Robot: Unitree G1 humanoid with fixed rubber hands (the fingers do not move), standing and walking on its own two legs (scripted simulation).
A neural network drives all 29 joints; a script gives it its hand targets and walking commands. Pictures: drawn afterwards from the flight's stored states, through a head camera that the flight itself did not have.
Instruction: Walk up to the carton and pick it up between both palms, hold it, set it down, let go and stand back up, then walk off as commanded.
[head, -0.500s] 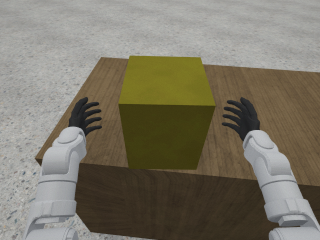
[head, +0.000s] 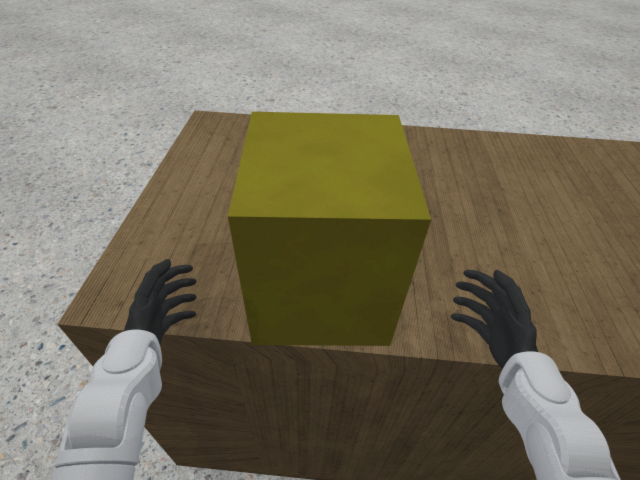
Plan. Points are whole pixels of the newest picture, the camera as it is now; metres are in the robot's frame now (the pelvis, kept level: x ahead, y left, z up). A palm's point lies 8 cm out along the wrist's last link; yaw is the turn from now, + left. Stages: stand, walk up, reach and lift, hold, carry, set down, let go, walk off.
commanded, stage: set down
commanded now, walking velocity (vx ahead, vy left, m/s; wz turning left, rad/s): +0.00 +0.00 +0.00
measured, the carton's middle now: (323, 233) +0.42 +0.02 +0.09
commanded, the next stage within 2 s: let go in 1.10 s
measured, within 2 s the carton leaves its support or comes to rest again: neither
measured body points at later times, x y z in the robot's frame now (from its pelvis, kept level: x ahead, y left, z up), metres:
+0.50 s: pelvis +0.02 +0.00 +0.00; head +0.03 +0.01 +0.45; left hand +0.25 +0.23 +0.02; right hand +0.25 -0.22 +0.04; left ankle +0.00 +0.15 -0.75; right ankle +0.03 -0.13 -0.75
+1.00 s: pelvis +0.02 +0.00 +0.00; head +0.03 +0.02 +0.45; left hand +0.22 +0.24 -0.03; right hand +0.24 -0.22 +0.02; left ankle +0.00 +0.15 -0.75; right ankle +0.03 -0.13 -0.75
